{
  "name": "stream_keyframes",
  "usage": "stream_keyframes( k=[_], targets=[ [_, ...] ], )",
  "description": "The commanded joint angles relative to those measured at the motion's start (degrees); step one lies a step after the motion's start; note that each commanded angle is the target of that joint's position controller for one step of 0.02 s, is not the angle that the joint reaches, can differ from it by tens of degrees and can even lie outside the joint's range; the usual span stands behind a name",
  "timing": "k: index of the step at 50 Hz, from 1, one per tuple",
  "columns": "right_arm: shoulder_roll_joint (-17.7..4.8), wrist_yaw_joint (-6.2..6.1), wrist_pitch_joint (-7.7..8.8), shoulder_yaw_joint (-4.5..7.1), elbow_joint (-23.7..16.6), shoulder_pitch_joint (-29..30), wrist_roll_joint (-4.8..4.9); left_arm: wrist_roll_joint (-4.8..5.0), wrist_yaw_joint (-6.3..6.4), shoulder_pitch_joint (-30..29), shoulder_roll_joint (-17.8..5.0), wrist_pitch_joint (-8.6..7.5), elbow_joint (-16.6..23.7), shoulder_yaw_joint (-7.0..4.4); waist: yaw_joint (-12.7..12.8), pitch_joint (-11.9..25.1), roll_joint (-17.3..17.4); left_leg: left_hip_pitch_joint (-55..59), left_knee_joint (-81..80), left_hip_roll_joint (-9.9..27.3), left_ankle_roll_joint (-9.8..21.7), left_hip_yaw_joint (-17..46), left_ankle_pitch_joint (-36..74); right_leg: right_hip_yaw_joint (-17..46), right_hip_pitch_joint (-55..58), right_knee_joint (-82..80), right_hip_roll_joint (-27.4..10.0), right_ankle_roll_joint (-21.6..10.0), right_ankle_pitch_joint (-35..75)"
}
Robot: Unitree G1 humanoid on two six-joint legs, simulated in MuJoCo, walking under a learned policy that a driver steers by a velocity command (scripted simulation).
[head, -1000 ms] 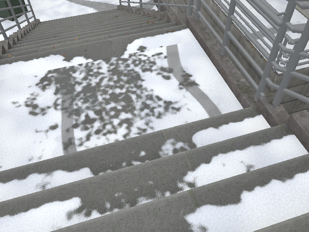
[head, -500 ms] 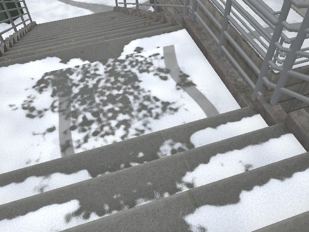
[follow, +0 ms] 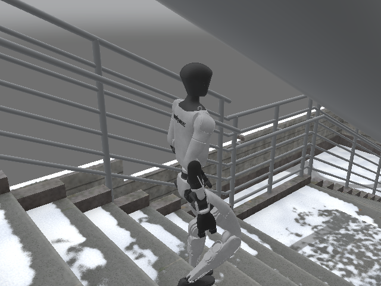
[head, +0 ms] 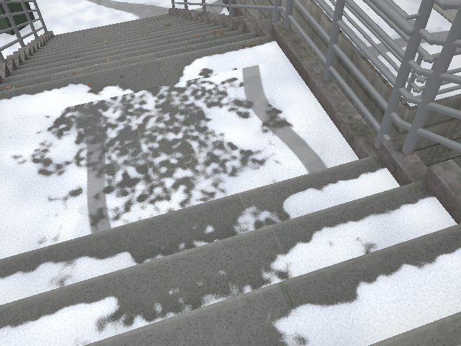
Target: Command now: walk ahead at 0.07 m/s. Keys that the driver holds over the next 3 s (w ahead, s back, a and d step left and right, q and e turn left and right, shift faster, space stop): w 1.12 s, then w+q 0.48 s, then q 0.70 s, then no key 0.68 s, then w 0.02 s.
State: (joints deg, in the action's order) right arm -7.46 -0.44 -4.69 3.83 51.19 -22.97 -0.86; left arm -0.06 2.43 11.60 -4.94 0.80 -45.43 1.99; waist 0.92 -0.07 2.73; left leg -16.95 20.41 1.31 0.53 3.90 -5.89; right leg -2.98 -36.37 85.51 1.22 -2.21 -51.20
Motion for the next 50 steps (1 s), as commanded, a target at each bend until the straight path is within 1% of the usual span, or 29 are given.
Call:
stream_keyframes(
  k=[1,3,5,8,10,13,14,15,16,17,19,21,22,24,26,28,30,32,34,36,37,38,39,40,42,45,47,48,50],
  targets=[
    [-0.4,-0.03,0.01,-0.17,0.8,-8.3,0.27,-0.10,-0.35,1.3,-1.1,-1.04,2.2,0.05,-0.2,1.3,-0.9,5.7,-2.7,1.1,4.1,1.5,-13.2,7.3,-4.5,-16.6,-3.0,-6.2,-6.3],
    [-3.4,-0.63,0.12,0.50,0.4,-7.1,1.48,0.70,-0.49,3.4,-3.6,-1.15,0.9,-0.90,0.8,-2.6,0.8,-0.2,-3.3,0.5,4.8,2.7,-27.1,4.5,-3.8,-16.3,-1.1,-6.5,-16.3],
    [-4.6,-0.71,1.78,0.68,-0.7,-3.3,2.82,1.36,0.05,4.5,-6.2,-1.85,-0.1,-2.15,2.0,-5.0,-1.8,-6.2,-1.7,-0.1,5.5,2.2,-26.5,8.2,-0.3,-20.2,-2.2,-8.5,-17.9],
    [-1.9,0.94,4.78,0.09,-2.7,4.9,3.39,1.72,1.26,7.9,-13.4,-3.33,-1.5,-4.92,3.8,-5.9,-10.8,-13.7,10.9,-3.0,6.4,-0.5,-14.2,32.8,4.7,-35.9,-13.2,-16.3,-20.0],
    [-0.8,2.03,6.01,-0.04,-0.6,4.3,3.41,2.28,1.87,8.3,-13.4,-3.62,-2.6,-5.50,3.1,-5.5,-10.0,-13.9,8.7,-1.8,7.7,1.6,-11.1,35.9,6.7,-33.4,-14.8,-16.5,-13.2],
    [0.3,1.87,4.74,1.39,8.6,-16.5,3.20,1.09,0.50,-1.0,-7.5,-2.39,-3.0,-4.12,-7.6,5.2,-7.5,18.4,9.8,-5.2,7.1,-7.3,-6.5,16.0,-7.9,-15.6,-10.0,-8.6,-5.5],
    [0.4,1.70,3.93,1.95,11.6,-26.1,2.39,1.31,-0.73,-4.9,-2.7,-2.22,-2.5,-2.63,-12.8,7.5,-2.7,31.4,9.5,-2.8,8.4,-2.0,-11.0,5.5,-18.0,6.9,-6.2,-4.5,8.3],
    [-3.0,1.95,4.08,2.15,11.3,-28.3,1.09,2.77,-1.29,-7.8,2.4,-2.81,-0.6,-1.02,-13.8,5.4,5.4,31.8,3.0,8.4,14.6,18.3,-19.9,-2.6,-28.5,35.3,-0.3,0.1,8.2],
    [-5.0,1.97,4.37,1.35,7.1,-18.5,0.59,4.71,-0.44,-6.7,0.5,-3.72,1.5,-1.75,-7.9,0.3,0.8,27.1,-6.1,13.2,18.2,35.0,-31.0,0.8,-36.8,41.3,0.0,0.1,11.3],
    [-8.8,0.98,4.63,1.77,6.7,-16.3,0.03,5.79,0.38,-5.6,-1.0,-4.94,3.9,-1.85,-6.7,-1.9,4.3,23.9,-12.5,18.1,22.2,45.7,-43.5,5.2,-40.4,39.4,-1.1,0.9,17.0],
    [-2.9,-0.89,4.71,-1.38,5.7,-10.0,0.16,3.74,1.45,-3.7,-4.6,-5.88,3.5,-2.33,-2.9,-6.0,0.4,19.4,-7.1,15.1,16.6,33.2,-32.9,8.8,-42.2,32.3,-6.0,1.5,25.3],
    [-0.4,-1.14,4.29,-2.71,5.2,-7.6,-0.02,1.78,0.80,-0.6,-4.1,-5.84,2.2,-2.34,-0.1,-6.0,1.7,9.1,-3.2,9.8,13.4,23.8,-27.9,6.1,-37.9,28.3,-7.5,1.9,26.2],
    [0.7,-1.57,4.56,-3.18,6.4,-9.3,0.01,1.86,-0.04,-0.8,-3.4,-6.01,2.5,-2.22,-0.3,-6.2,2.2,7.7,-0.6,8.4,12.4,21.4,-24.7,6.5,-39.0,26.9,-7.9,2.5,30.6],
    [0.7,-2.36,6.05,-4.12,5.9,-9.3,-0.57,0.20,-0.75,-5.0,-4.7,-5.98,4.8,-2.46,-0.3,-7.1,2.0,-0.2,-0.4,6.5,12.1,17.6,-18.8,4.4,-32.4,6.6,-8.2,4.3,48.0],
    [-2.5,-3.03,6.96,-3.89,4.9,-9.2,-0.75,-1.53,-0.97,-11.5,-4.2,-5.82,7.9,-2.04,-3.0,-5.0,2.0,-11.4,-6.8,5.5,11.5,14.9,-12.4,2.6,-9.9,-17.5,-6.1,4.8,61.9],
    [-6.3,-3.08,7.32,-2.85,4.9,-8.8,1.30,0.66,-1.03,-16.5,-4.8,-5.85,10.0,-2.39,-4.6,-5.1,6.0,-11.3,-11.1,5.7,11.2,12.1,-6.7,2.3,2.3,-30.2,-4.0,5.9,60.5],
    [-8.1,-2.95,7.04,-1.85,5.8,-10.1,0.94,3.30,-1.57,-11.9,-7.5,-5.43,8.2,-3.64,-3.7,-4.8,9.8,-0.8,-9.0,8.7,12.2,11.5,-2.5,4.5,3.2,-29.5,-4.4,5.4,59.0],
    [-6.1,-2.93,5.98,-1.73,4.6,-8.7,0.72,3.13,-2.39,-12.5,-9.2,-5.72,8.6,-4.39,-2.7,-8.0,5.3,6.0,-7.1,10.0,11.4,12.0,-2.0,3.9,1.0,-37.3,-4.4,3.7,52.7],
    [-6.9,-2.35,5.28,-1.02,3.9,-8.5,0.42,2.90,-3.14,-8.2,-9.5,-6.26,7.2,-5.09,-0.5,-7.3,5.7,7.6,-1.5,10.6,10.7,12.4,6.3,1.7,8.8,-40.8,-3.1,1.9,42.9],
    [-6.8,-2.13,5.52,-1.09,2.6,-7.3,1.01,3.12,-3.62,4.3,-11.5,-6.68,3.7,-6.99,5.7,-2.1,1.2,4.3,20.1,4.1,9.2,9.3,17.7,-1.7,23.8,-50.9,0.9,-0.1,30.3],
    [-4.0,-2.01,6.36,-1.58,1.6,-8.1,0.22,2.11,-4.15,16.5,-15.4,-6.47,-0.3,-7.95,7.2,4.3,-10.0,-12.2,41.1,-0.2,7.4,8.6,5.7,12.3,41.7,-45.4,-9.7,-5.6,42.7],
    [1.5,-1.16,8.43,-2.63,2.2,-14.9,1.45,1.72,-5.08,23.2,-15.7,-6.10,-3.1,-7.67,4.3,10.1,-26.3,-29.3,58.5,-9.6,5.5,11.5,-28.3,35.0,51.0,-55.4,-18.7,-13.0,43.9],
    [-3.0,-0.90,10.25,-1.10,1.5,-12.7,3.97,2.07,-5.90,24.2,-15.3,-6.91,-4.6,-8.28,4.6,6.1,-22.9,-38.3,61.8,-9.5,5.6,14.6,-25.2,52.9,48.8,-68.2,-24.0,-17.8,31.1],
    [-6.5,-1.53,10.15,-0.01,-1.5,-2.9,4.91,2.23,-6.08,18.9,-13.9,-7.45,-4.4,-7.70,3.5,-1.8,-13.1,-42.9,63.3,-5.9,5.7,11.4,-19.8,48.1,41.1,-67.7,-24.2,-17.4,27.1],
    [-7.1,-2.13,8.16,0.48,-3.7,1.4,2.95,1.73,-5.15,8.0,-10.4,-7.74,-2.8,-6.14,-1.3,-3.2,-5.4,-33.4,55.6,0.2,5.1,9.6,-8.1,31.6,23.6,-64.7,-19.8,-12.9,33.7],
    [-6.3,-0.83,6.13,0.89,-3.2,-1.1,1.68,-0.67,-3.25,6.8,-11.8,-7.12,-5.0,-5.99,-5.2,-0.2,-6.1,-24.0,48.4,3.3,3.7,5.4,2.5,20.4,15.9,-64.9,-13.9,-10.3,42.0],
    [-7.9,-0.06,6.72,1.27,-5.7,5.3,1.48,0.64,-1.87,9.7,-11.5,-8.07,-6.9,-5.61,-4.9,-1.1,-5.1,-28.1,40.1,4.9,4.2,7.0,14.3,15.9,18.4,-62.2,-11.8,-7.3,47.1],
    [-7.8,0.32,7.07,0.85,-7.3,8.4,0.43,1.14,-0.78,11.6,-11.6,-8.19,-7.4,-5.42,-3.7,-1.9,-4.6,-25.1,30.9,3.6,4.4,4.4,21.3,11.1,15.3,-62.1,-9.1,-6.2,46.8],
    [-5.2,1.70,7.64,-0.17,-9.8,14.6,-1.11,1.90,0.92,14.6,-10.6,-7.22,-9.0,-4.57,-1.4,-0.7,-6.5,-18.2,21.0,1.5,3.7,0.7,35.7,7.3,12.2,-57.3,-6.5,-6.1,42.7]
  ],
)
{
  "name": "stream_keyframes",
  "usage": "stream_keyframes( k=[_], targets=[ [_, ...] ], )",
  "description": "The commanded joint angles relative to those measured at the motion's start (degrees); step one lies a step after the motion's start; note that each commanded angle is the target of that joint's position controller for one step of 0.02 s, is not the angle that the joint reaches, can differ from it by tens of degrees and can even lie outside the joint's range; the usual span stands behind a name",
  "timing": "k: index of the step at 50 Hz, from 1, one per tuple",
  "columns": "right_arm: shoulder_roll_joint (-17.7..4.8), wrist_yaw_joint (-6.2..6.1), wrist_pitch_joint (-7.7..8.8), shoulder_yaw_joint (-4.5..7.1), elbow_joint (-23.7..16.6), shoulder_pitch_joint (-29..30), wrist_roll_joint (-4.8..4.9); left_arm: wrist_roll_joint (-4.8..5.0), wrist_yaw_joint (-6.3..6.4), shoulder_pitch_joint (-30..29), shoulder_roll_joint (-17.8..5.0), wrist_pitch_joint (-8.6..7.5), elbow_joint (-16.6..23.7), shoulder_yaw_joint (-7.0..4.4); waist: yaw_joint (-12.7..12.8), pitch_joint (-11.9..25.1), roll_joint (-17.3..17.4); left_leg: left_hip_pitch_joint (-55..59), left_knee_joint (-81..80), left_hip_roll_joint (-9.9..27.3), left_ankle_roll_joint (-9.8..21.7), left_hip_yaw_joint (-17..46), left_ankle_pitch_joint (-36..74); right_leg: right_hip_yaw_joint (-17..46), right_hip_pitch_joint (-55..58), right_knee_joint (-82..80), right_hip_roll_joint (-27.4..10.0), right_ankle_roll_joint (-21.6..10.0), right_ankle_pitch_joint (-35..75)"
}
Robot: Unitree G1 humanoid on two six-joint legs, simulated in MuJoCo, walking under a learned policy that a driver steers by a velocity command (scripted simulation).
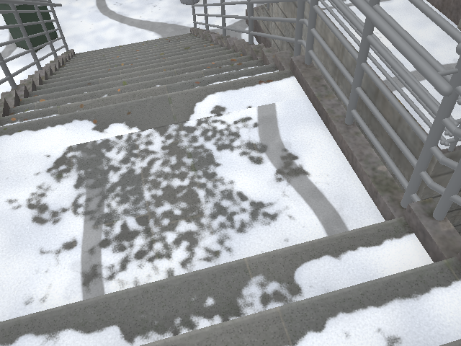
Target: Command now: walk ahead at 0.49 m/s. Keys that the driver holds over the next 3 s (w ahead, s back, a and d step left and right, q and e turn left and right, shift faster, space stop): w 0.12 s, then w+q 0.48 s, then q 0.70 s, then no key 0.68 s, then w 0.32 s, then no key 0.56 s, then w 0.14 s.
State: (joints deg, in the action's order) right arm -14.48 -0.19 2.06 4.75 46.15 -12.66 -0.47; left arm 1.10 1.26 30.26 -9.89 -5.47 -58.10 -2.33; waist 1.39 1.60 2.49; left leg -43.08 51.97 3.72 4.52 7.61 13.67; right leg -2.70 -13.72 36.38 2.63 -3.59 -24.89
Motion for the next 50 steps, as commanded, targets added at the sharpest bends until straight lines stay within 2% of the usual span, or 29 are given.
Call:
stream_keyframes(
  k=[1,7,9,10,11,12,13,14,15,16,17,18,19,21,23,24,27,28,30,33,35,37,38,39,40,41,42,45,50],
  targets=[
    [2.0,2.22,0.89,-1.29,-5.1,5.5,-1.46,0.67,2.47,-3.2,-6.7,-0.68,3.4,-0.04,-1.7,-1.9,-5.5,11.9,-12.2,-2.1,-0.1,-3.9,19.4,7.2,-12.6,-6.1,-7.8,-4.7,13.1],
    [2.5,4.56,0.14,-2.88,-9.6,13.1,-0.07,0.48,2.89,2.7,-6.9,2.25,2.6,0.32,3.6,-5.4,-5.3,9.5,-16.9,-3.4,-1.4,-6.5,12.2,12.2,-5.5,10.0,-9.2,-6.8,13.8],
    [2.0,4.84,0.05,-3.06,-9.4,13.7,1.76,0.92,3.43,2.2,-7.9,3.45,2.8,-0.22,5.1,-7.8,-5.6,6.1,-27.6,-1.1,-1.8,-4.9,3.7,13.5,1.8,16.4,-10.3,-6.6,19.7],
    [1.0,4.70,-0.41,-2.49,-7.7,9.3,1.19,-0.05,2.72,1.2,-9.1,3.60,1.9,-0.72,2.4,-4.7,-6.8,14.1,-18.7,-3.8,-1.4,-8.5,0.2,14.1,-1.4,21.9,-11.5,-7.1,27.5],
    [-0.4,4.04,-0.31,-1.83,-5.1,2.7,2.03,0.46,2.53,0.1,-8.2,3.46,2.7,-0.39,0.4,-4.8,-5.2,17.0,-30.4,-2.1,0.9,-5.9,-5.7,12.4,1.1,28.2,-10.8,-5.8,35.9],
    [-2.0,3.53,0.16,-0.57,-1.1,-10.0,2.28,0.36,1.65,-3.0,-7.5,2.64,1.8,-0.35,-6.9,-1.0,-4.4,33.1,-37.1,-0.9,3.8,-6.9,2.9,9.7,-4.1,44.3,-9.8,-4.6,38.0],
    [-4.2,2.91,-0.03,0.02,4.4,-23.9,1.01,-0.41,-0.01,-1.8,-6.6,1.06,0.4,-0.60,-11.7,4.2,7.9,54.5,-32.6,2.2,8.8,-4.6,25.5,1.8,-20.4,74.5,-1.8,-1.0,15.5],
    [-5.4,3.22,0.49,-1.26,3.8,-21.3,-0.04,-1.23,-1.31,7.9,-2.6,-0.77,2.2,0.94,-4.3,12.5,16.5,74.4,-8.1,10.6,14.9,8.3,42.4,6.7,-44.9,89.7,-0.7,0.5,-23.3],
    [-6.2,3.00,-0.48,-0.25,3.3,-23.3,0.96,-0.19,-2.27,5.9,-8.1,-2.74,4.7,0.42,-7.3,20.6,16.1,78.0,-11.2,13.9,20.9,15.5,33.8,11.3,-49.5,88.7,-1.9,1.6,-21.7],
    [-10.6,2.44,-0.79,1.31,3.1,-20.3,1.67,1.65,-2.20,-1.7,-9.6,-3.35,9.9,0.36,-7.5,18.7,12.7,74.3,-23.8,18.4,25.8,27.9,-2.8,9.9,-57.1,84.1,-3.5,2.8,-13.5],
    [-6.9,1.61,-0.65,0.52,1.4,-12.7,1.34,1.88,-0.79,-10.5,-10.0,-2.74,11.5,-0.36,-4.9,9.3,-3.5,62.1,-29.3,17.8,22.3,32.7,-22.5,9.6,-58.1,72.4,-6.7,3.0,-4.3],
    [-1.9,1.58,-0.59,-1.48,-1.0,-5.3,0.88,0.47,0.61,-15.3,-10.4,-1.15,12.6,-1.04,-1.6,1.1,-10.9,46.7,-32.3,14.8,18.9,31.0,-24.8,8.3,-54.0,70.7,-6.8,3.1,-0.5],
    [-1.2,1.34,1.11,-2.22,-2.3,-1.7,-0.38,0.30,1.04,-12.5,-9.8,-0.40,12.3,-1.19,2.4,-1.0,-8.4,35.6,-30.2,13.5,17.5,29.3,-19.9,12.8,-48.4,57.5,-9.1,3.0,9.9],
    [-0.2,-0.05,2.04,-2.64,-3.8,1.2,0.90,-2.65,1.67,-15.7,-9.1,0.11,15.3,-1.71,3.7,-6.7,-3.3,16.2,-30.4,3.6,13.3,14.6,-10.1,10.6,-35.5,31.8,-10.2,6.7,17.1],
    [-2.7,-2.01,1.48,-1.47,-2.2,-1.8,1.15,-4.28,0.94,-18.4,-4.1,0.07,17.3,-0.44,2.5,-0.2,1.2,9.3,-28.4,-2.4,11.3,8.5,-1.3,5.7,-17.1,20.4,-6.5,6.9,27.1],
    [-4.4,-2.09,1.20,-0.96,-1.8,-3.3,-0.23,-2.84,-0.36,-10.5,-4.6,-0.26,13.9,-0.95,4.5,4.9,2.7,9.6,-25.7,-1.2,11.9,9.0,0.3,4.8,-10.5,28.1,-4.9,6.5,36.2],
    [-1.2,-2.97,2.14,-1.03,0.6,-16.1,3.14,-2.38,-1.92,-26.8,-8.3,-2.21,19.8,-1.60,-3.8,-1.1,-1.4,35.0,-15.6,0.5,12.7,21.1,-22.8,14.2,-41.4,12.3,-7.4,2.7,42.6],
    [-0.6,-4.02,1.29,-1.17,-0.6,-15.4,3.39,-3.45,-2.54,-31.8,-7.5,-2.48,22.4,-0.73,-4.7,-3.4,-4.6,29.0,-13.7,-3.4,10.3,16.1,-32.6,12.7,-35.0,-2.5,-6.6,2.7,50.8],
    [-2.6,-4.45,0.07,-0.69,-0.4,-14.4,2.72,-2.69,-3.61,-34.1,-4.6,-2.50,24.9,-0.30,-6.1,-2.9,-1.0,14.0,-12.7,-6.1,8.2,14.1,-37.6,8.6,-13.9,-7.9,-2.8,3.6,59.1],
    [-0.6,-5.73,-2.25,-1.09,-0.9,-15.6,2.26,-1.22,-2.96,-28.3,-5.8,-0.84,26.1,-0.99,-5.5,-3.0,3.4,19.4,-2.5,-8.3,6.5,15.7,-35.6,13.1,-8.6,-15.0,-5.1,3.6,55.6],
    [-0.9,-5.87,-3.24,-1.15,-1.8,-14.0,2.49,-1.32,-2.51,-18.2,-6.9,-0.67,22.8,-2.12,-1.1,-2.7,2.7,23.1,10.7,-9.7,3.7,15.1,-31.7,12.6,-1.1,-23.5,-7.4,3.1,54.3],
    [3.7,-3.51,-3.26,-2.34,-0.1,-16.1,2.73,-1.78,-3.22,2.3,-9.2,-0.12,15.6,-2.93,6.9,7.5,-8.1,2.0,42.3,-15.7,-2.2,7.5,-61.5,14.2,32.6,-7.4,-15.5,4.0,74.8],
    [2.3,-2.03,-2.89,-2.02,-1.5,-26.5,4.62,-1.36,-3.53,1.5,-12.7,-0.01,15.5,-2.61,0.7,13.8,-23.6,-11.8,64.9,-17.1,-5.3,10.2,-69.1,22.0,43.9,4.9,-24.4,-0.4,87.4],
    [1.3,-1.26,-2.20,-2.26,-2.3,-29.3,4.93,-0.70,-3.72,-0.1,-14.7,1.09,15.2,-2.98,-0.7,16.4,-29.5,-18.3,72.3,-13.9,-7.6,9.1,-65.7,27.5,42.9,2.6,-28.8,-4.6,83.6],
    [-1.6,-1.44,-2.58,-1.84,-3.2,-24.0,3.67,-0.59,-3.82,-3.1,-12.8,1.81,16.9,-2.30,0.1,14.2,-18.7,-18.2,70.1,-11.4,-8.6,6.6,-60.8,25.1,34.6,-1.0,-27.7,-7.8,63.3],
    [-2.0,-2.69,-3.49,-1.93,-8.7,-13.6,3.97,-1.61,-2.72,-10.4,-16.1,2.52,16.7,-3.00,-2.0,11.7,-14.9,-17.7,71.3,-7.6,-8.0,0.6,-50.2,32.9,21.7,-11.1,-30.4,-11.8,32.5],
    [-3.4,-4.29,-5.50,-1.50,-10.5,-7.1,3.30,-3.30,-1.46,-15.2,-12.4,3.32,18.8,-1.36,-1.9,5.4,-8.4,-15.9,71.7,-6.6,-8.0,-0.9,-45.6,33.2,9.3,-17.8,-30.2,-13.0,21.1],
    [-3.2,-6.10,-8.32,-0.93,-11.3,-6.4,1.27,-3.95,0.22,-19.0,-9.8,4.09,19.3,0.94,-4.3,-3.6,-8.7,-9.4,65.7,-8.7,-7.2,0.4,-30.4,17.7,-11.2,-16.9,-19.7,-7.7,22.0],
    [1.6,-5.30,-8.04,-3.06,-17.5,1.2,0.10,-3.35,4.06,-9.5,-8.9,5.47,17.1,3.17,-1.8,0.4,-8.0,-17.5,56.9,-10.7,-9.7,0.6,-20.7,9.6,-0.6,-9.2,-18.5,-9.7,41.8]
  ],
)
Over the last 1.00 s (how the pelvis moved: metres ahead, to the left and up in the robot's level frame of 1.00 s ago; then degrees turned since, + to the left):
0.34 -0.05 -0.03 3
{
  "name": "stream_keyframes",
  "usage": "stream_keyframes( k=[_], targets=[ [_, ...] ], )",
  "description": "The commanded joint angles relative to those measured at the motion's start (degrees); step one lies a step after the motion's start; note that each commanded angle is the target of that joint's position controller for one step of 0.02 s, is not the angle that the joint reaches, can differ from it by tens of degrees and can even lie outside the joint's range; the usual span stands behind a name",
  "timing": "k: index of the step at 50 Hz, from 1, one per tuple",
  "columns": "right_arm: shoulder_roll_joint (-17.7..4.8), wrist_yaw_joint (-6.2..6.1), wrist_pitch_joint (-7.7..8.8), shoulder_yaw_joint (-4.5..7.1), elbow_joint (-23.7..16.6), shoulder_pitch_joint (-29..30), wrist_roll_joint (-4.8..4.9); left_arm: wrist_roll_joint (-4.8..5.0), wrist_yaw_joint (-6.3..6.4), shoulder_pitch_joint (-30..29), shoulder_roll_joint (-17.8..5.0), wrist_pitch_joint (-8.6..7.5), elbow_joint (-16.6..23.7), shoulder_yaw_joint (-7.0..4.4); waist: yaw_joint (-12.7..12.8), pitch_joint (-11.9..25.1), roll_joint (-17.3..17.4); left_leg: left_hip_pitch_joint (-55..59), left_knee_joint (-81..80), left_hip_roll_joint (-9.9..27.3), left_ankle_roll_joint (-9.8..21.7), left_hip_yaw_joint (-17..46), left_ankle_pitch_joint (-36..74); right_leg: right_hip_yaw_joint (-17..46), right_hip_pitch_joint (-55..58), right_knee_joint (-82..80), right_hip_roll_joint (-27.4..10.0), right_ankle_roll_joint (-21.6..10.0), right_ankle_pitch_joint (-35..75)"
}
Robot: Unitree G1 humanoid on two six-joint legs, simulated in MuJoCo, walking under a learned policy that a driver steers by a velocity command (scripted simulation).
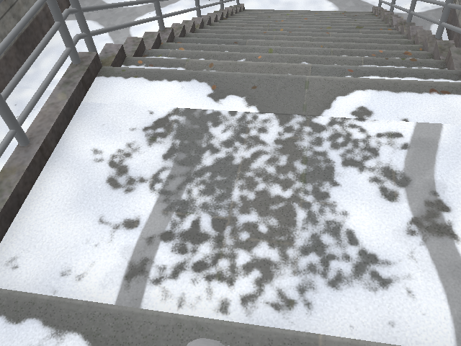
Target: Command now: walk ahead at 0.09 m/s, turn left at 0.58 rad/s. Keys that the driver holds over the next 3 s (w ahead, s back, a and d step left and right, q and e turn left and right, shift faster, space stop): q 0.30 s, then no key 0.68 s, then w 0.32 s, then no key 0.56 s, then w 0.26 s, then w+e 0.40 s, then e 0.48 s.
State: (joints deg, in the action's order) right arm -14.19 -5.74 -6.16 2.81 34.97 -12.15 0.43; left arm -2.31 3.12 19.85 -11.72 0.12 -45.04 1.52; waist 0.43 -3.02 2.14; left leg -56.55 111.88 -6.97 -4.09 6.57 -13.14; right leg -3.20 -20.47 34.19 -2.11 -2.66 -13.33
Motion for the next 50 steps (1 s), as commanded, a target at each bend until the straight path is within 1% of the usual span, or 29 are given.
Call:
stream_keyframes(
  k=[1,3,6,9,12,15,16,17,18,19,21,22,25,29,31,33,34,35,36,37,38,39,40,41,42,43,45,49,50],
  targets=[
    [1.7,0.53,0.08,-1.50,-7.4,2.0,-0.96,0.03,2.66,2.4,-8.0,0.37,4.1,-0.76,-0.2,6.5,-8.0,-6.0,-3.7,0.1,-2.0,2.0,5.5,11.0,9.6,-6.6,-14.7,-11.4,29.6],
    [2.2,1.29,0.11,-2.25,-9.4,4.1,-1.06,0.74,3.00,2.9,-9.3,1.65,4.2,-1.48,-0.1,7.0,-8.3,-6.5,-15.8,2.1,-2.6,2.0,5.5,11.5,13.5,-7.7,-14.4,-11.6,21.0],
    [1.0,3.32,1.35,-2.30,-11.7,10.6,-0.49,1.37,3.25,-0.1,-12.6,2.48,4.9,-3.47,1.3,6.3,-9.0,2.2,-38.3,6.6,-1.7,-1.3,10.5,10.5,12.3,-11.7,-15.1,-11.2,8.1],
    [0.9,5.05,2.22,-2.14,-12.2,14.5,1.04,1.14,2.17,-0.3,-15.2,2.73,4.7,-5.28,3.5,4.4,-10.6,13.2,-48.1,7.6,0.6,-7.0,4.9,9.9,7.8,-13.4,-17.2,-11.5,1.5],
    [0.1,6.17,2.36,-1.69,-11.2,14.2,2.63,2.15,1.93,-1.7,-14.9,3.71,5.1,-6.30,3.9,2.1,-11.6,22.6,-61.5,7.4,4.8,-9.9,-1.4,7.5,5.6,-13.1,-16.9,-9.3,-6.1],
    [-0.6,6.22,1.81,0.19,-6.3,4.7,2.99,3.16,1.74,-1.7,-13.3,3.97,5.1,-6.56,0.8,3.4,-7.9,41.2,-77.3,3.9,8.9,-13.0,-6.1,3.4,-0.6,-6.2,-15.1,-4.4,-14.9],
    [-3.9,6.01,1.90,1.98,-3.8,-1.7,2.93,2.38,0.92,0.2,-10.1,3.84,5.0,-5.73,-0.9,6.1,-0.6,54.2,-81.0,5.1,10.9,-7.8,-3.6,0.0,-8.6,6.4,-12.2,-1.0,-18.2],
    [-11.0,5.96,2.38,3.49,-4.8,-4.9,1.97,0.61,0.09,-3.3,-4.3,3.52,8.5,-3.85,-0.8,7.1,14.3,63.4,-82.3,23.0,17.5,20.2,12.4,-5.6,-27.9,36.8,-5.5,5.2,-29.6],
    [-13.0,7.07,3.70,3.41,-4.4,-8.0,-1.66,1.74,0.03,-14.0,-8.0,1.66,13.6,-4.74,-6.7,12.6,11.0,60.4,-92.3,32.1,28.8,35.4,19.0,8.5,-35.7,44.0,1.5,6.4,-27.8],
    [-11.3,7.29,4.68,2.88,-3.4,-5.6,-3.61,3.34,0.79,-17.1,-11.1,1.36,14.3,-5.89,-5.1,7.6,5.6,55.7,-93.6,30.1,28.3,31.7,12.6,11.9,-37.9,46.4,1.7,6.3,-22.5],
    [-4.3,6.23,3.95,0.42,-3.0,2.3,-1.15,1.70,2.19,-10.6,-11.8,2.94,10.1,-6.77,0.2,5.5,5.8,48.5,-91.6,23.3,20.0,19.4,2.2,11.5,-33.4,45.1,-0.2,6.8,-12.9],
    [-2.7,5.95,3.54,-0.46,-2.8,5.4,-0.67,1.18,2.00,-7.7,-11.9,3.71,8.7,-7.19,2.3,5.3,6.1,42.2,-91.1,20.5,18.1,15.4,1.9,10.6,-28.1,45.7,0.1,7.3,-8.5],
    [-2.4,5.25,3.61,-1.77,-1.0,5.3,-1.85,2.40,0.29,-3.9,-7.6,4.61,6.6,-6.61,3.7,8.1,1.9,35.0,-90.5,16.4,16.0,10.8,0.8,8.8,-19.6,51.4,1.9,8.1,-0.2],
    [-0.4,3.44,3.15,-3.34,1.9,1.6,-1.15,1.98,-0.25,-7.1,-4.0,4.48,9.1,-5.19,2.1,7.4,2.8,37.6,-89.0,15.3,16.0,9.3,0.6,10.4,-19.2,43.5,1.6,8.7,3.8],
    [-0.4,2.68,2.96,-3.27,2.7,0.2,-1.20,1.34,-0.43,-8.4,-3.4,4.21,10.7,-4.54,1.6,7.0,4.6,38.9,-89.3,15.1,15.8,9.9,-1.7,10.7,-16.1,32.6,0.0,8.7,3.9],
    [-1.1,2.63,3.01,-2.68,2.9,-0.3,-1.24,1.55,-1.04,-9.0,-3.5,4.01,11.1,-4.26,1.0,5.8,6.3,37.5,-89.5,15.0,15.9,9.9,-3.9,8.5,-10.3,21.9,-0.7,8.2,-0.5],
    [-2.4,2.80,3.32,-2.23,3.1,-0.8,-1.80,1.12,-1.19,-6.7,-3.7,3.80,9.1,-4.35,1.4,7.2,5.6,32.6,-88.6,14.8,16.7,8.3,-0.2,5.2,-1.6,24.1,0.6,8.5,-0.3],
    [-2.2,3.10,3.42,-2.10,3.3,-0.8,-1.62,1.25,-1.31,-5.4,-3.4,3.74,8.5,-4.14,1.4,6.1,6.4,30.3,-89.1,14.5,17.4,7.6,0.8,3.8,2.3,21.3,1.3,8.1,-3.5],
    [-1.0,3.30,2.96,-2.34,3.5,-1.1,-0.84,2.43,-1.54,-6.7,-3.0,3.63,9.9,-3.79,0.3,2.7,9.1,33.5,-90.4,14.9,17.3,9.4,-2.0,5.0,0.0,10.4,0.5,6.6,-12.9],
    [-0.8,3.35,2.76,-2.26,4.0,-2.3,-0.84,2.78,-1.82,-6.9,-3.1,3.32,9.1,-3.73,-0.8,1.4,8.5,34.0,-90.7,15.4,17.6,11.9,-2.3,4.2,2.2,4.6,0.8,5.5,-12.0],
    [0.3,3.38,2.60,-2.57,5.2,-3.3,-0.65,2.68,-2.15,-4.2,-2.1,3.13,7.4,-3.62,0.5,1.3,6.4,33.6,-89.9,15.2,16.7,12.7,-0.8,4.1,6.8,-3.8,0.7,4.2,-6.9],
    [1.0,3.45,2.92,-2.70,6.6,-4.8,-0.42,1.92,-2.40,-1.8,-3.0,2.96,6.0,-3.75,0.7,1.1,4.4,33.8,-87.2,14.3,14.8,11.9,4.7,5.3,10.0,-7.6,-0.5,3.2,-1.7],
    [1.5,3.88,3.82,-2.69,6.9,-7.2,-0.48,1.15,-2.37,-0.4,-7.1,2.71,5.6,-4.50,-1.7,3.1,-2.8,32.6,-83.8,11.8,12.0,9.2,8.8,8.0,14.6,-5.6,-4.1,1.9,13.4],
    [-0.1,4.33,4.18,-1.89,7.6,-7.9,0.67,1.95,-2.89,-1.4,-6.4,2.13,4.4,-4.88,-2.7,4.3,-8.3,36.9,-85.6,9.0,9.8,3.9,6.3,8.7,8.9,-4.4,-2.5,-0.5,8.6],
    [-1.3,4.37,4.01,-1.41,9.3,-5.5,0.69,1.90,-3.32,-1.4,-2.7,1.71,4.2,-3.98,-0.5,3.7,-5.8,39.3,-84.1,8.1,8.2,2.4,1.5,9.1,6.9,-6.8,-2.2,-0.4,4.8],
    [-0.8,4.17,3.61,-1.12,8.9,-3.1,0.55,1.42,-3.22,-2.9,-2.1,1.37,4.4,-3.49,-1.1,3.3,-5.5,40.9,-84.4,7.7,7.6,1.7,1.2,9.2,4.8,-8.3,-2.4,0.0,4.4],
    [0.8,4.02,2.94,-1.18,9.8,-2.3,-0.50,1.67,-2.96,-3.0,-2.7,0.82,3.9,-3.55,-1.1,3.0,-5.3,42.4,-84.9,7.5,7.5,1.4,3.1,8.8,5.3,-9.5,-2.1,0.9,4.2],
    [0.7,3.77,3.06,-0.60,13.2,-3.1,-0.23,1.79,-2.10,-0.8,-2.7,0.36,2.4,-3.48,-0.9,2.7,-4.5,44.5,-86.6,8.3,7.5,1.5,5.7,8.4,6.5,-11.3,-1.9,0.9,5.4],
    [0.9,3.66,3.09,-0.49,14.3,-3.6,-0.18,1.77,-1.86,0.0,-2.4,0.38,1.8,-3.38,-0.8,3.6,-4.4,45.3,-86.8,7.6,7.2,0.6,2.7,8.4,7.0,-12.4,-1.7,0.7,1.2]
  ],
)
Over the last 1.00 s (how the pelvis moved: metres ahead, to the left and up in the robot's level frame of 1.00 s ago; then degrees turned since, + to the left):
0.50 -0.04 -0.32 26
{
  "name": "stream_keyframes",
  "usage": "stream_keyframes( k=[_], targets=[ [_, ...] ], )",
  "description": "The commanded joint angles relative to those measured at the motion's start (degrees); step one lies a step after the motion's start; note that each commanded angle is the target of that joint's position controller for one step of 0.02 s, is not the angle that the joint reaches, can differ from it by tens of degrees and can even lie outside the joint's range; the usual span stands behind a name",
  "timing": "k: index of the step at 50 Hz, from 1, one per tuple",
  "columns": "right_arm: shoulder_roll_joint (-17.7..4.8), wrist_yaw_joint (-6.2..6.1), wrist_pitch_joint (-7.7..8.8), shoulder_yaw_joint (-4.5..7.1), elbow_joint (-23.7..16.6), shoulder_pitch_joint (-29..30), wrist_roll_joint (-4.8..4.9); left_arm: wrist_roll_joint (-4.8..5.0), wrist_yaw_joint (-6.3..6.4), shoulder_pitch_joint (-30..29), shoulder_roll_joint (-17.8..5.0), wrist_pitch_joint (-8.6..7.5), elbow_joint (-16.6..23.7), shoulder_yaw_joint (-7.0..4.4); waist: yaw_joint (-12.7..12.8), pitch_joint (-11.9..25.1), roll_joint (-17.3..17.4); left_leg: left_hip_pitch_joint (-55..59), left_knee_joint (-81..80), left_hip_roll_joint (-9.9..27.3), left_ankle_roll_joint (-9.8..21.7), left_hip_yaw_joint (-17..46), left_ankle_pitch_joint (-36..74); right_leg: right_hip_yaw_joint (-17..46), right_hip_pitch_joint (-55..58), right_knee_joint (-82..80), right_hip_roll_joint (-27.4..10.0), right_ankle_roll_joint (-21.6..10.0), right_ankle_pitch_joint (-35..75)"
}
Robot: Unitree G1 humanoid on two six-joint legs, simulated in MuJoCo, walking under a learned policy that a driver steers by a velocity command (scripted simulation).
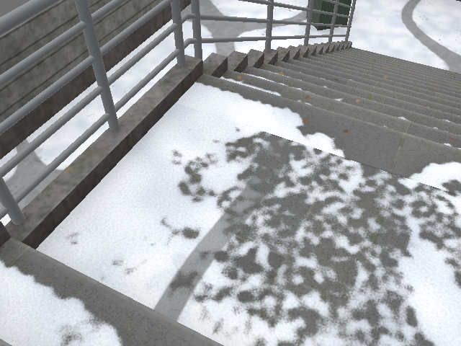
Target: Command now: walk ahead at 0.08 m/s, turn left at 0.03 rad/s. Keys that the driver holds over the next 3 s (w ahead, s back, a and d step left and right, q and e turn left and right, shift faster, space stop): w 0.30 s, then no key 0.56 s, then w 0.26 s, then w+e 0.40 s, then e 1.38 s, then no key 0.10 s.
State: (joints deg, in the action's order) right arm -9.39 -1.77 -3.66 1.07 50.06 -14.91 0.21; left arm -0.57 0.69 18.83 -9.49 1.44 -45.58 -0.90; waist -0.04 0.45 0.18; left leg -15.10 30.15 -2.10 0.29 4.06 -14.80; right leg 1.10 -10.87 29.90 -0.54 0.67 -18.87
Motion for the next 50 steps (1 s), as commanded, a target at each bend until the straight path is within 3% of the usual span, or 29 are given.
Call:
stream_keyframes(
  k=[1,4,6,8,11,12,13,14,15,17,19,21,24,26,31,33,35,36,37,38,39,40,41,43,44,46,47,49,50],
  targets=[
    [-4.0,-0.59,0.82,1.36,-0.1,-0.6,0.40,0.76,1.07,1.6,-5.6,-0.93,2.0,-1.40,-0.1,-0.9,-2.6,3.2,-4.3,1.6,2.5,1.6,-0.1,4.8,-2.6,-9.8,-2.9,-3.4,-0.8],
    [-5.6,-0.31,2.70,2.37,-0.9,2.9,1.39,2.06,2.15,5.6,-10.9,-0.86,1.8,-3.34,2.3,-6.0,-8.2,-9.9,4.8,-1.3,2.9,-3.2,-10.4,17.6,0.8,-18.1,-10.2,-10.3,-22.8],
    [-5.7,0.37,5.02,2.53,-1.9,6.9,1.83,2.02,2.55,6.6,-12.1,-1.26,1.5,-4.02,3.4,-9.6,-9.0,-15.9,4.1,1.0,4.0,-4.0,-9.4,23.0,3.4,-19.7,-14.3,-13.0,-21.2],
    [-5.2,1.16,6.44,2.66,-1.6,6.8,2.02,2.41,2.74,6.8,-12.6,-1.10,1.2,-4.26,2.5,-9.4,-9.1,-12.9,1.5,1.9,5.0,-4.7,-9.6,22.1,2.0,-19.0,-14.5,-12.7,-19.1],
    [-6.0,1.54,7.09,3.58,2.8,-4.4,1.84,2.99,2.48,0.5,-10.9,-1.72,3.6,-3.80,-3.6,-6.6,-5.5,2.4,-1.2,1.1,6.5,-5.4,-7.8,13.4,-7.2,-13.0,-8.8,-9.4,-13.0],
    [-7.3,1.34,7.12,4.13,4.9,-10.2,1.56,2.99,2.21,-1.1,-8.8,-2.27,4.5,-3.21,-5.7,-5.6,-2.1,10.0,-2.9,3.1,7.7,-0.8,-10.4,9.0,-13.6,-5.4,-5.3,-7.6,-7.9],
    [-10.7,1.13,7.13,5.36,6.8,-17.7,1.36,2.68,1.82,-2.8,-5.9,-3.30,5.8,-2.41,-8.1,-3.1,6.0,19.6,-7.8,10.0,11.4,11.9,-13.3,0.7,-23.3,10.8,1.1,-4.3,-0.6],
    [-14.4,1.78,7.73,6.04,6.4,-20.0,0.91,2.76,1.81,-2.9,-6.8,-4.71,7.2,-2.75,-8.2,-2.0,13.2,24.2,-14.0,20.3,18.4,31.4,-10.0,0.4,-34.1,27.2,3.9,-2.4,-10.6],
    [-13.2,2.24,8.78,5.26,5.7,-18.3,0.54,3.06,1.70,-2.9,-7.9,-5.98,7.9,-3.13,-6.2,-3.3,8.0,23.2,-14.6,23.6,20.9,35.3,-10.3,6.6,-40.9,35.0,1.5,-3.4,-12.5],
    [-10.2,2.59,8.97,4.08,4.4,-13.0,0.94,2.24,1.44,0.8,-9.0,-6.18,6.2,-3.62,-2.5,-3.9,3.0,19.9,-10.5,20.8,17.6,24.6,6.5,7.1,-42.4,37.2,-2.2,-4.1,-4.1],
    [-7.1,2.59,7.64,2.68,3.7,-9.5,-0.17,0.70,0.47,1.4,-8.9,-5.07,5.3,-4.07,-0.6,-0.5,2.8,12.3,-6.8,15.9,13.3,11.6,29.4,3.3,-33.7,34.7,-3.2,-2.9,2.9],
    [-6.7,1.48,7.31,1.87,4.3,-9.6,-0.97,0.62,-0.77,2.3,-6.5,-4.08,4.9,-3.56,0.7,1.4,5.3,6.0,-3.6,14.9,12.5,6.7,42.6,1.6,-28.1,36.7,-2.3,-2.6,11.4],
    [-7.8,-1.48,8.22,1.21,4.9,-12.7,0.48,0.38,-1.23,-6.3,-7.4,-3.81,8.1,-3.73,-0.8,-2.2,4.6,4.3,-2.1,11.0,9.3,2.9,27.3,3.7,-31.2,21.5,-1.8,-1.8,27.6],
    [-5.9,-3.40,7.13,0.21,5.1,-12.2,1.08,-0.84,-2.42,-11.1,-4.2,-4.36,9.4,-2.56,-2.5,-2.7,5.1,-2.2,3.2,5.9,7.2,-1.8,15.3,1.0,-21.6,4.8,0.5,-0.9,42.6],
    [-7.1,-4.34,4.67,0.69,5.2,-13.9,1.55,0.66,-5.12,-12.8,-4.7,-3.45,10.7,-2.06,-4.2,-1.8,4.6,-5.5,17.4,6.9,8.0,2.8,6.9,4.5,-12.6,-4.6,-1.4,-0.3,47.0],
    [-6.8,-4.25,3.46,1.09,5.0,-13.6,1.87,1.67,-4.67,-6.6,-5.1,-3.35,7.7,-2.34,-1.6,-2.3,1.3,-2.5,27.0,7.6,6.9,4.8,10.0,3.5,-9.1,-11.6,-3.0,0.0,46.5],
    [-5.5,-2.08,4.32,0.88,6.6,-15.5,0.93,0.62,-3.85,12.8,-7.9,-3.30,-1.0,-4.17,5.9,3.3,-7.3,-14.2,50.0,0.6,3.5,-0.2,0.4,-1.7,17.6,-13.1,-3.3,-1.5,61.4],
    [-0.8,-0.20,5.42,0.17,8.4,-24.2,1.50,-0.18,-3.85,16.9,-11.2,-4.06,-3.2,-3.81,4.8,12.0,-20.0,-33.0,79.4,-7.2,-1.2,1.0,-41.8,7.2,39.7,5.8,-14.5,-8.6,90.3],
    [-4.5,0.64,6.58,-0.27,6.6,-27.3,3.35,0.38,-3.90,12.9,-9.7,-3.87,-2.9,-2.78,2.6,21.4,-22.6,-37.4,87.2,-3.4,-3.6,10.0,-39.2,16.2,42.7,11.7,-20.9,-15.3,92.9],
    [-6.2,0.58,6.68,-0.05,5.4,-23.4,3.64,0.65,-3.51,9.0,-7.7,-2.94,-2.1,-2.03,3.0,22.5,-16.8,-39.0,88.3,-1.1,-4.5,10.3,-37.1,17.8,38.5,7.5,-22.8,-18.5,78.8],
    [-5.6,-0.67,5.51,0.02,4.3,-18.2,2.90,0.87,-3.21,5.0,-6.5,-2.61,-2.3,-1.27,1.4,17.6,-6.8,-37.0,86.0,1.0,-5.4,8.1,-34.2,18.2,27.2,2.8,-21.9,-19.0,65.9],
    [-3.2,-2.08,3.70,-0.76,0.7,-14.0,3.31,1.25,-2.76,-0.6,-8.8,-2.62,-3.3,-1.28,-2.4,14.4,-3.6,-36.4,85.0,3.8,-6.1,3.9,-27.1,26.1,16.7,-4.6,-25.3,-21.9,43.2],
    [-3.6,-3.22,1.71,-0.42,-0.4,-8.7,2.79,0.92,-2.02,-4.0,-7.6,-2.15,-2.8,-0.67,-3.2,7.1,1.4,-33.7,82.9,4.8,-6.0,2.4,-25.7,27.4,4.0,-9.9,-25.5,-21.7,30.4],
    [-4.4,-5.01,-0.14,-0.14,-2.7,-3.5,1.37,-2.04,-1.69,-7.8,-7.8,-3.10,-1.0,-0.07,-3.0,-0.6,3.1,-26.6,79.8,3.6,-3.1,5.2,-19.7,23.4,-13.9,-13.4,-21.4,-19.3,25.0],
    [-4.6,-5.66,-0.47,0.43,-2.4,-5.4,0.81,-2.26,-2.11,-9.3,-7.2,-3.34,-0.8,0.21,-4.8,-1.2,1.5,-25.0,76.6,3.6,-2.1,4.9,-17.5,19.7,-17.8,-13.5,-18.0,-17.7,20.2],
    [-3.3,-5.23,1.09,0.69,-1.5,-7.7,0.89,-0.90,-1.12,-2.9,-3.5,-3.52,-4.3,0.93,-3.5,0.3,-5.0,-31.2,74.0,3.8,-1.2,6.0,-10.6,16.4,-11.6,-11.9,-13.2,-15.5,8.5],
    [-5.9,-4.58,2.02,1.78,-0.7,-8.9,1.55,0.17,-0.69,1.1,-5.2,-3.54,-5.6,-0.13,-2.6,-0.6,-5.2,-34.0,66.5,3.8,-0.5,5.1,-1.0,14.7,-8.7,-12.9,-9.9,-14.6,-2.6],
    [-5.0,-3.42,3.28,1.70,-2.8,-3.0,1.03,0.53,0.45,6.4,-5.3,-3.57,-8.1,-0.75,-0.1,-2.2,-8.8,-42.2,63.3,5.9,-0.3,3.1,2.4,18.9,-2.9,-13.8,-11.1,-14.8,-10.3],
    [-4.7,-2.91,3.93,1.71,-4.9,0.9,0.34,0.76,1.46,5.3,-5.4,-3.66,-7.4,-0.73,-0.2,-3.8,-6.9,-44.3,54.0,7.8,-1.6,3.9,6.4,19.5,-1.9,-13.7,-11.4,-15.0,-9.2]
  ],
)
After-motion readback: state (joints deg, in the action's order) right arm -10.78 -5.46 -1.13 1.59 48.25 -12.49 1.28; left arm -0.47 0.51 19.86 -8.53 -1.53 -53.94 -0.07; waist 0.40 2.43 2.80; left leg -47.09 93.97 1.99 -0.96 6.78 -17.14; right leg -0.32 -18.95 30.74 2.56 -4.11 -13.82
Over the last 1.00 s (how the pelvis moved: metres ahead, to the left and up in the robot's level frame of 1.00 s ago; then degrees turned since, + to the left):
0.08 0.01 0.00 18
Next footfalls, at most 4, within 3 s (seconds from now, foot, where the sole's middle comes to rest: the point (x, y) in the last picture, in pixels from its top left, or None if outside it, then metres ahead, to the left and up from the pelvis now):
0.70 right None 0.36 -0.13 -0.94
1.26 left None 0.46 0.12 -0.94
1.88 right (272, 321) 0.76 -0.12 -1.10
2.30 left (228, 281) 0.92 0.05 -1.10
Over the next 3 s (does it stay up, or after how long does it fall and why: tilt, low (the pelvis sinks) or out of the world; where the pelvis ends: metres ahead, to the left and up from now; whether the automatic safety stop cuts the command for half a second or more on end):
stays up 0.79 -0.01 -0.32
